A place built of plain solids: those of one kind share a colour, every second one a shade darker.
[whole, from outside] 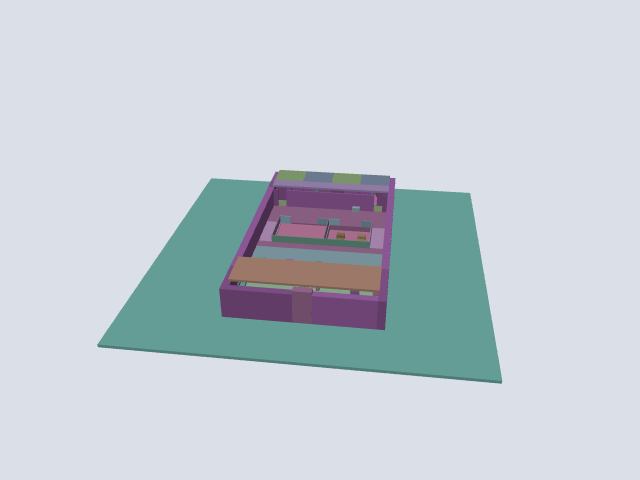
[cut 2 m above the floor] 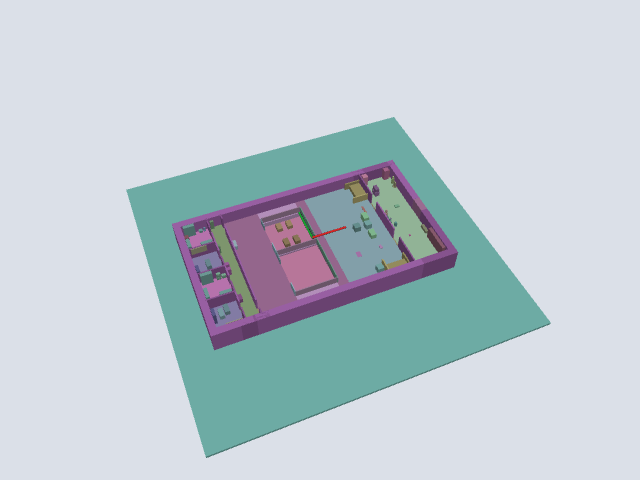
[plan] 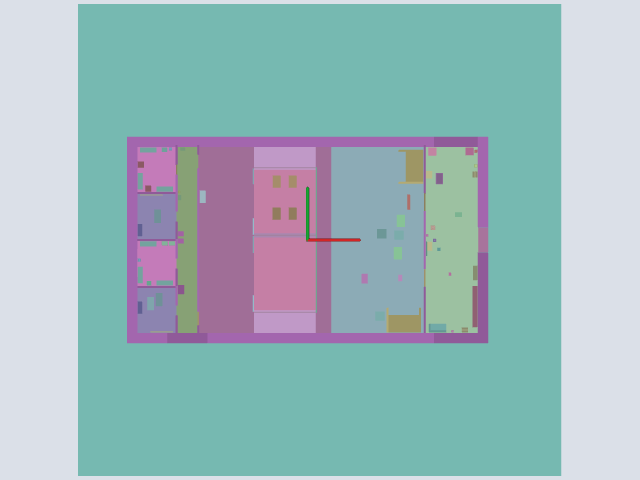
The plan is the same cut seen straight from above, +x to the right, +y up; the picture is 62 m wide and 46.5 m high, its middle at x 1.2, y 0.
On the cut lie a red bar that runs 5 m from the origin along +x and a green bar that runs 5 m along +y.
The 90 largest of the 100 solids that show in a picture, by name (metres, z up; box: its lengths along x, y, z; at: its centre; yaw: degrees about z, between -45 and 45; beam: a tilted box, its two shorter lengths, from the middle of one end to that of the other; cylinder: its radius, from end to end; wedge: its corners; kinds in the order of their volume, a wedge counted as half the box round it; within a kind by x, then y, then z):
{
 "ground_under_all_1": {"box": [46.81, 45.74, 0.4], "at": [1.16, 0.0, -0.75]},
 "wall_1": {"box": [1.0, 6.35, 4.19], "at": [-16.99, -6.83, 1.49]},
 "wall_2": {"box": [1.0, 6.35, 4.19], "at": [-16.99, -2.27, 1.49]},
 "wall_3": {"box": [1.0, 6.35, 4.19], "at": [-16.99, 2.27, 1.49]},
 "wall_4": {"box": [1.0, 6.35, 4.19], "at": [-16.99, 6.83, 1.49]},
 "wall_5": {"box": [5.7, 1.0, 4.19], "at": [-14.64, -9.5, 1.49]},
 "wall_6": {"box": [4.1, 0.2, 4.19], "at": [-14.64, -4.55, 1.49]},
 "wall_7": {"box": [4.1, 0.2, 4.19], "at": [-14.64, 0.0, 1.49]},
 "wall_8": {"box": [4.1, 0.2, 4.19], "at": [-14.64, 4.55, 1.49]},
 "wall_9": {"box": [5.7, 1.0, 4.19], "at": [-14.64, 9.5, 1.49]},
 "wall_10": {"box": [0.2, 1.9, 4.19], "at": [-12.69, -8.25, 1.49]},
 "wall_11": {"box": [0.2, 1.9, 4.19], "at": [-12.69, -5.4, 1.49]},
 "wall_12": {"box": [0.2, 1.9, 4.19], "at": [-12.69, -0.85, 1.49]},
 "wall_13": {"box": [0.2, 1.9, 4.19], "at": [-12.69, 3.7, 1.49]},
 "wall_14": {"box": [0.2, 1.9, 4.19], "at": [-12.69, 8.25, 1.49]},
 "wall_15": {"box": [0.2, 1.9, 4.19], "at": [-12.69, 8.25, 1.49]},
 "wall_16": {"box": [3.9, 1.0, 4.19], "at": [-11.64, -9.5, 1.49]},
 "wall_17": {"box": [3.9, 1.0, 4.19], "at": [-11.64, 9.5, 1.49]},
 "wall_18": {"box": [0.2, 0.95, 4.19], "at": [-10.59, -8.73, 1.49]},
 "wall_19": {"box": [0.2, 13.9, 4.19], "at": [-10.59, 0.0, 1.49]},
 "wall_20": {"box": [0.2, 0.95, 4.19], "at": [-10.59, 8.73, 1.49]},
 "wall_21": {"box": [23.73, 1.0, 4.19], "at": [0.38, -9.5, 1.49]},
 "wall_22": {"box": [23.73, 1.0, 4.19], "at": [0.38, 9.5, 1.49]},
 "wall_23": {"box": [0.2, 4.68, 4.19], "at": [11.34, -6.86, 1.49]},
 "wall_24": {"box": [0.2, 5.64, 4.19], "at": [11.34, 0.0, 1.49]},
 "wall_25": {"box": [0.2, 4.68, 4.19], "at": [11.34, 6.86, 1.49]},
 "wall_26": {"box": [7.05, 1.0, 4.19], "at": [13.96, -9.5, 1.49]},
 "wall_27": {"box": [7.05, 1.0, 4.19], "at": [13.96, 9.5, 1.49]},
 "wall_28": {"box": [1.0, 8.8, 4.19], "at": [16.99, -5.6, 1.49]},
 "wall_29": {"box": [1.0, 8.8, 4.19], "at": [16.99, 5.6, 1.49]},
 "floor_yard_1": {"box": [9.05, 18.2, 1.39], "at": [6.82, 0.0, 0.1]},
 "floor_walkway_1": {"box": [5.4, 18.2, 1.39], "at": [-7.89, 0.0, 0.1]},
 "floor_walkway_2": {"box": [1.5, 18.2, 1.39], "at": [1.54, 0.0, 0.1]},
 "floor_lobby_1": {"box": [5.25, 18.2, 1.39], "at": [13.96, 0.0, 0.1]},
 "floor_plot_1": {"box": [5.98, 7.05, 1.19], "at": [-2.2, -3.27, -0.01]},
 "floor_plot_2": {"box": [5.98, 6.15, 0.6], "at": [-2.2, 3.73, -0.3]},
 "floor_back_corridor_1": {"box": [2.1, 18.2, 1.39], "at": [-11.64, 0.0, 0.1]},
 "floor_class_1": {"box": [3.9, 4.55, 1.39], "at": [-14.64, -6.83, 0.1]},
 "floor_class_2": {"box": [3.9, 4.55, 1.39], "at": [-14.64, 2.27, 0.1]},
 "floor_store_1": {"box": [3.9, 4.55, 1.39], "at": [-14.64, -2.27, 0.1]},
 "floor_store_2": {"box": [3.9, 4.55, 1.39], "at": [-14.64, 6.83, 0.1]},
 "floor_baulk_1": {"box": [5.98, 2.3, 1.39], "at": [-2.2, -7.95, 0.1]},
 "floor_baulk_2": {"box": [5.98, 0.4, 1.39], "at": [-2.2, 0.45, 0.1]},
 "floor_baulk_3": {"box": [5.98, 2.3, 1.39], "at": [-2.2, 7.95, 0.1]},
 "ceil_lobby_1": {"box": [5.25, 18.2, 0.3], "at": [13.96, 0.0, 4.34]},
 "ceil_back_corridor_1": {"box": [2.1, 18.2, 0.3], "at": [-11.64, 0.0, 4.19]},
 "door_leaf_1": {"box": [0.97, 2.4, 4.66], "at": [17.0, 0.0, 1.73]},
 "ceil_class_1": {"box": [3.9, 4.55, 0.3], "at": [-14.64, -6.83, 4.19]},
 "ceil_class_2": {"box": [3.9, 4.55, 0.3], "at": [-14.64, 2.27, 4.19]},
 "ceil_store_1": {"box": [3.9, 4.55, 0.3], "at": [-14.64, -2.27, 4.19]},
 "ceil_store_2": {"box": [3.9, 4.55, 0.3], "at": [-14.64, 6.83, 4.19]},
 "shelves_store_1": {"box": [0.5, 1.6, 2.0], "at": [-16.21, -3.4, 1.79]},
 "shelves_store_2": {"box": [0.5, 1.6, 2.0], "at": [-16.21, 5.7, 1.79]},
 "shelves_store_3": {"box": [1.6, 0.5, 2.0], "at": [-15.44, -0.38, 1.79]},
 "shelves_store_4": {"box": [1.6, 0.5, 2.0], "at": [-15.44, 8.72, 1.79]},
 "shelves_store_5": {"box": [1.6, 0.5, 2.0], "at": [-13.84, -4.17, 1.79]},
 "shelves_store_6": {"box": [1.6, 0.5, 2.0], "at": [-13.84, 4.93, 1.79]},
 "bay_hall_1": {"box": [0.2, 2.4, 1.21], "at": [7.74, -7.77, 1.39]},
 "bay_hall_2": {"box": [2.95, 1.7, 0.7], "at": [9.32, -8.12, 1.14]},
 "bay_hall_3": {"box": [2.4, 0.2, 1.21], "at": [10.01, 5.55, 1.39]},
 "bay_hall_4": {"box": [2.4, 0.2, 1.21], "at": [10.01, 8.65, 1.39]},
 "bay_hall_5": {"box": [1.7, 2.9, 0.7], "at": [10.36, 7.1, 1.14]},
 "bay_hall_6": {"box": [0.2, 2.4, 1.21], "at": [10.89, -7.77, 1.39]},
 "rail_baulk_1": {"box": [5.98, 0.12, 2.44], "at": [-2.2, -7.0, 0.62]},
 "rail_baulk_2": {"box": [5.98, 0.12, 2.44], "at": [-2.2, 0.45, 0.62]},
 "rail_baulk_3": {"box": [5.98, 0.12, 2.44], "at": [-2.2, 7.0, 0.62]},
 "rail_far_1": {"box": [0.12, 14.12, 2.44], "at": [0.85, 0.0, 0.62]},
 "lockers_lobby_1": {"box": [0.5, 4.0, 1.8], "at": [16.21, -6.45, 1.69]},
 "load_plot_1": {"box": [0.8, 1.2, 0.62], "at": [-2.99, 2.55, 0.31]},
 "load_plot_2": {"box": [0.8, 1.2, 0.62], "at": [-2.99, 5.65, 0.31]},
 "load_plot_3": {"box": [0.8, 1.2, 0.62], "at": [-1.44, 2.55, 0.31]},
 "load_plot_4": {"box": [0.8, 1.2, 0.62], "at": [-1.44, 5.65, 0.31]},
 "big_bag_hall_1": {"box": [0.92, 0.92, 0.91], "at": [7.01, -7.37, 1.24]},
 "big_bag_hall_2": {"box": [0.92, 0.92, 0.91], "at": [7.17, 0.59, 1.24]},
 "big_bag_hall_3": {"box": [0.92, 0.92, 0.91], "at": [8.86, 0.47, 1.24]},
 "cupboard_class_1": {"box": [0.45, 1.2, 1.91], "at": [-16.23, -6.55, 1.74]},
 "cupboard_class_2": {"box": [0.45, 1.2, 1.91], "at": [-16.23, 0.95, 1.74]},
 "table_class_1": {"box": [0.66, 1.3, 0.74], "at": [-15.21, -6.16, 1.16]},
 "table_class_2": {"box": [0.66, 1.3, 0.74], "at": [-14.53, 2.31, 1.16]},
 "table_class_3": {"box": [0.66, 1.3, 0.74], "at": [-14.39, -5.78, 1.16]},
 "pallet_hall_1": {"box": [0.8, 1.2, 0.76], "at": [8.75, -1.29, 1.16]},
 "pallet_hall_2": {"box": [0.8, 1.2, 1.0], "at": [9.04, 1.85, 1.29]},
 "drinks_machine_lobby_1": {"box": [0.8, 0.75, 1.85], "at": [15.69, 8.6, 1.71]},
 "machine_lobby_1": {"box": [0.8, 0.8, 1.7], "at": [12.09, 8.57, 1.74]},
 "rail_end_1": {"box": [0.12, 1.64, 2.44], "at": [-5.25, -0.43, 0.62]},
 "rail_end_2": {"box": [0.12, 1.59, 2.44], "at": [-5.25, 1.3, 0.62]},
 "step_strewn_mat_1": {"box": [0.63, 0.95, 1.42], "at": [5.52, -3.73, 0.11]},
 "step_cable_cover_1": {"box": [0.3, 1.5, 1.43], "at": [9.8, 3.67, 0.12]},
 "crate_walkway_1": {"box": [0.6, 1.2, 0.76], "at": [-10.16, 4.19, 1.16]},
 "sofa_lobby_1": {"box": [1.71, 0.86, 0.33], "at": [12.58, -8.54, 1.05]}
}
